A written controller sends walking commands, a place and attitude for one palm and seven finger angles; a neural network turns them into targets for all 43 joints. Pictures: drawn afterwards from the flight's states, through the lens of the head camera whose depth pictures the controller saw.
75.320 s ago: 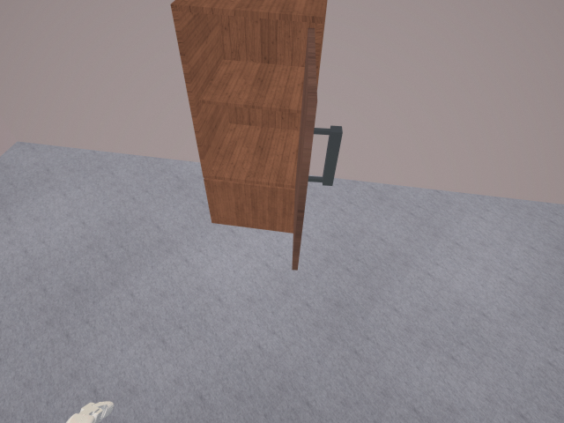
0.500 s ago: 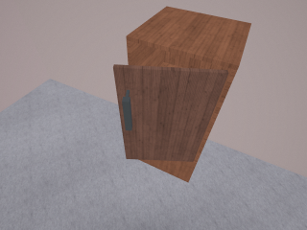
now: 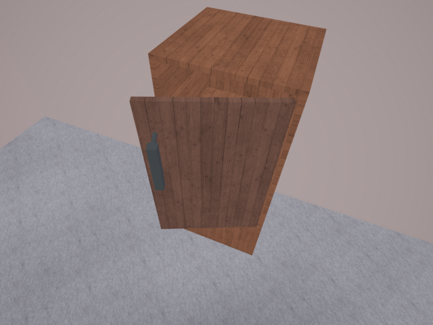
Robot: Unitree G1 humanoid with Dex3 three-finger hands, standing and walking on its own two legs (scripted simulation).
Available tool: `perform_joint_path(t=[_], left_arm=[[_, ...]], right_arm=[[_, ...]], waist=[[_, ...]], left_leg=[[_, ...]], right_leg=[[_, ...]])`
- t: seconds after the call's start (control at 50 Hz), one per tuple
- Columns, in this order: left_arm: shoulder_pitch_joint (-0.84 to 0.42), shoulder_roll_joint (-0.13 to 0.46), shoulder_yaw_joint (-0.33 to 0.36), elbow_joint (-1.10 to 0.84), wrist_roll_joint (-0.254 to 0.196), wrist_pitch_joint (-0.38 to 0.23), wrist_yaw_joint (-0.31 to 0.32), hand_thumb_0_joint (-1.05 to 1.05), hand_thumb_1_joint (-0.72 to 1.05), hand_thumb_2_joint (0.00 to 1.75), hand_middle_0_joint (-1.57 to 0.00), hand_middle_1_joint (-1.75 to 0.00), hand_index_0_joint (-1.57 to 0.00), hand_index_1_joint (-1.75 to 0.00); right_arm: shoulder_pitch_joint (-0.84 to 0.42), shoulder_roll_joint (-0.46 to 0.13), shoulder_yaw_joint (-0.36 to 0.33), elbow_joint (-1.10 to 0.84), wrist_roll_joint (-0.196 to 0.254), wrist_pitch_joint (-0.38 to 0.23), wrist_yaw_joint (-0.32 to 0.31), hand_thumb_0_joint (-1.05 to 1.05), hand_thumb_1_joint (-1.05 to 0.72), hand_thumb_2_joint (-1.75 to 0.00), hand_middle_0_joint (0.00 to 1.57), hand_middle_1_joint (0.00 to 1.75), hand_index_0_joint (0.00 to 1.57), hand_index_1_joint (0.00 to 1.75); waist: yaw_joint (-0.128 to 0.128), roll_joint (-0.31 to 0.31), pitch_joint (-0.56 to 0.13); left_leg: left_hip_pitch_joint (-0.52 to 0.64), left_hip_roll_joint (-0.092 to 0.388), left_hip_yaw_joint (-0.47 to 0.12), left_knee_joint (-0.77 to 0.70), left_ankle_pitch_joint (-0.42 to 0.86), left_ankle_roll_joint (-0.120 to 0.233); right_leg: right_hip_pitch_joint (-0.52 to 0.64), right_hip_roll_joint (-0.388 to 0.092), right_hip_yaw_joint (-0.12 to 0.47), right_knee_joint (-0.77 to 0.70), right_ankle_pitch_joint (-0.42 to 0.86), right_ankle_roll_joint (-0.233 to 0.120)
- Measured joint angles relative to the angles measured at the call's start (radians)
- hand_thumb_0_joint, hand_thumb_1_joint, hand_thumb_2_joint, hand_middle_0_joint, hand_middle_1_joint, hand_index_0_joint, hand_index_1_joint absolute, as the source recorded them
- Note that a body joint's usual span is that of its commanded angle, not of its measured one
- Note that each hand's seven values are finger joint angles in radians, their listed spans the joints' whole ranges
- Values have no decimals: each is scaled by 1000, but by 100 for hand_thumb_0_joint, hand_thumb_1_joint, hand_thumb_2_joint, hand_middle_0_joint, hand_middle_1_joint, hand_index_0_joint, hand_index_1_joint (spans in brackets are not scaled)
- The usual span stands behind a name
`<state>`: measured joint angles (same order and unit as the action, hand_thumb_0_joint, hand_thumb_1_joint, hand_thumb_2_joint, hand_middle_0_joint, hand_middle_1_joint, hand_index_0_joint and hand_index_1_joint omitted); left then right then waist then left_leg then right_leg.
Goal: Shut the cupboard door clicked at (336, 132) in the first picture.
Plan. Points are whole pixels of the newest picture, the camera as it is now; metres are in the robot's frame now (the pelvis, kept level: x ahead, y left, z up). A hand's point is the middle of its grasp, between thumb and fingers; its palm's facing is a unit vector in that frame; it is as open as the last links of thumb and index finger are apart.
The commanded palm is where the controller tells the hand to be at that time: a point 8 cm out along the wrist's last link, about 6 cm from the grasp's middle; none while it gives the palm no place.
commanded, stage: shuffle to correct the standing spot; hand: left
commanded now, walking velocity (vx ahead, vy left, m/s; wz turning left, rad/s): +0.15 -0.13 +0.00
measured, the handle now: (157, 161) +0.51 +0.17 -0.04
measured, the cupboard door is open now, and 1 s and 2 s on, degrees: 24 24 24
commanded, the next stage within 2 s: come to a stop and stand still in 0.16 s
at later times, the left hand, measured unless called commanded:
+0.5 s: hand out of the picture +0.07 +0.10 -0.19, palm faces +0.11 -0.99 -0.12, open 7.3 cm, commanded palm none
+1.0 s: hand out of the picture +0.08 +0.13 -0.18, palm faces +0.07 -0.97 -0.21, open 7.4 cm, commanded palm none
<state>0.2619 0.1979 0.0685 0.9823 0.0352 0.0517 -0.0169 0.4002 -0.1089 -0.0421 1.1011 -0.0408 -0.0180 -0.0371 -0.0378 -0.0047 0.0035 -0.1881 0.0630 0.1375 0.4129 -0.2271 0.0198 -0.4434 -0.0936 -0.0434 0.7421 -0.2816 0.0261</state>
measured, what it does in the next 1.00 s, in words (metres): steps on the spot: right foot, then left foot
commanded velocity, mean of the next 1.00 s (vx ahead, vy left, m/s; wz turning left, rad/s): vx -0.03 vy -0.01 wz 0.02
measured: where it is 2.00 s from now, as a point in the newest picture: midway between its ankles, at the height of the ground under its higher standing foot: outside the picture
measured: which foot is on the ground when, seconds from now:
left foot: down 0.00-0.12, up 0.14-0.34, down 0.36-1.00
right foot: up 0.00-0.08, down 0.10-1.00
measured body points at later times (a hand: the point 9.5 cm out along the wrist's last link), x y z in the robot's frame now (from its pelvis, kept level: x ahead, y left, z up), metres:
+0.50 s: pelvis +0.09 -0.04 -0.01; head +0.11 -0.03 +0.44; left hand +0.07 +0.16 -0.18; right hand +0.16 -0.27 -0.16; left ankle +0.09 +0.04 -0.74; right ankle +0.06 -0.17 -0.74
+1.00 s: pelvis +0.02 -0.05 -0.02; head +0.01 -0.04 +0.43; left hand +0.08 +0.18 -0.16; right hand +0.10 -0.29 -0.16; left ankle +0.08 +0.04 -0.75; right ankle +0.06 -0.17 -0.75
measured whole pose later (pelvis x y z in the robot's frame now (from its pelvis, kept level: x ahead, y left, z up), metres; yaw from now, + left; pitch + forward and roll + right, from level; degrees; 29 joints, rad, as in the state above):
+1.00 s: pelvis +0.02 -0.05 -0.02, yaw +3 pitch -4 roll -1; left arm 0.26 0.18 0.01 0.92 0.03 0.03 0.04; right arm 0.25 -0.18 -0.02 0.96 -0.02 0.03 0.00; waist 0.00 -0.01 0.03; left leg -0.29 0.02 0.09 0.59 -0.24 0.05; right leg -0.23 -0.04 -0.10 0.59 -0.29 0.00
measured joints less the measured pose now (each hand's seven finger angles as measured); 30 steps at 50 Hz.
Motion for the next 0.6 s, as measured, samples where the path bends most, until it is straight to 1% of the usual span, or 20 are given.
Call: perform_joint_path(t=[0.06,0.1,0.12,0.16,0.2,0.22,0.24,0.28,0.3,0.34,0.36,0.38,0.42,0.5,0.54,0.6], left_arm=[[-28,3,2,-12,-2,-7,-3,2,93,90,-19,-30,-20,-30],[-36,7,-1,-21,-5,-24,-2,2,92,90,-19,-30,-20,-30],[-44,2,-3,-18,-5,-36,4,2,92,90,-19,-30,-20,-30],[-53,-23,-14,-14,-6,-49,14,1,92,90,-19,-30,-20,-30],[-40,-47,-20,-11,-8,-57,23,1,92,90,-20,-30,-20,-30],[-30,-50,-12,-8,-9,-60,36,1,93,89,-20,-30,-20,-30],[-21,-48,-11,-2,-8,-60,43,0,94,89,-20,-30,-20,-30],[-2,-40,-14,16,-3,-58,44,0,95,89,-20,-30,-21,-30],[7,-38,-17,25,-2,-56,44,0,95,89,-20,-30,-21,-30],[26,-38,-25,43,-7,-50,42,0,94,89,-20,-30,-21,-30],[35,-43,-30,50,-12,-47,40,0,94,89,-20,-30,-21,-30],[39,-43,-34,63,-17,-41,39,0,93,89,-20,-30,-20,-30],[47,-49,-43,82,-20,-31,40,1,93,89,-20,-30,-20,-30],[52,-79,-60,92,-20,-33,46,1,92,89,-20,-30,-20,-30],[48,-89,-62,84,-16,-32,51,1,92,89,-20,-30,-20,-30],[46,-87,-55,60,-14,-26,51,2,92,89,-20,-30,-21,-30]], right_arm=[[3,-14,-10,1,-2,7,4,0,-91,-90,21,30,21,30],[14,-20,-13,4,0,12,8,0,-91,-90,21,30,21,30],[14,-26,-14,7,4,17,10,0,-91,-90,21,30,21,30],[5,-44,-15,12,9,36,12,0,-91,-90,21,30,20,30],[-10,-58,-18,9,9,50,17,0,-91,-90,21,30,20,30],[-21,-62,-20,3,8,53,20,0,-91,-90,20,30,20,30],[-33,-65,-21,-5,8,52,23,0,-91,-90,20,30,20,30],[-61,-67,-21,-29,8,46,27,0,-91,-90,20,30,20,30],[-74,-66,-20,-42,8,39,27,0,-91,-90,20,30,20,30],[-97,-67,-13,-65,9,17,24,0,-91,-90,20,30,20,30],[-104,-70,-8,-73,10,4,21,0,-91,-90,20,30,20,30],[-118,-63,-4,-69,11,-4,16,0,-91,-90,20,30,20,30],[-139,-46,10,-60,15,-4,9,0,-91,-90,20,30,20,30],[-193,-41,17,-55,27,3,-11,0,-94,-90,20,30,20,30],[-224,-40,15,-67,30,9,-12,0,-94,-90,20,30,20,30],[-256,-38,7,-89,29,20,-10,0,-93,-90,20,30,20,30]], waist=[[-18,18,12],[-20,11,10],[-14,17,14],[-8,38,21],[5,40,15],[11,36,12],[14,30,10],[17,15,8],[19,9,8],[24,5,12],[27,14,13],[30,3,16],[48,-20,15],[68,-21,32],[70,-12,56],[68,4,82]], left_leg=[[-9,20,-7,29,-23,-22],[-32,27,-15,92,-64,-40],[-52,34,-26,148,-111,-35],[-119,37,-60,327,-256,-15],[-192,28,-65,504,-290,-3],[-218,26,-58,556,-282,-1],[-235,24,-49,575,-269,-2],[-238,21,-27,523,-235,-6],[-225,18,-16,462,-206,-10],[-168,8,-2,289,-108,-21],[-138,10,-8,217,-58,-8],[-129,3,-5,216,-62,14],[-102,-11,9,210,-89,32],[-49,-30,22,134,-68,29],[-42,-32,24,113,-45,27],[-42,-28,24,100,-34,26]], right_leg=[[68,6,-21,-141,3,0],[140,15,-32,-253,40,-5],[143,23,-36,-257,91,-6],[147,36,-61,-221,69,-13],[171,42,-79,-231,41,-23],[185,46,-84,-243,37,-27],[199,49,-88,-253,35,-29],[219,53,-95,-263,28,-30],[225,55,-97,-260,19,-30],[229,63,-99,-227,-12,-25],[226,73,-103,-199,-34,-21],[227,67,-100,-175,-55,-17],[247,53,-84,-179,-66,-5],[283,43,-72,-230,-42,-4],[274,41,-66,-219,-21,-4],[249,46,-60,-186,-6,-5]])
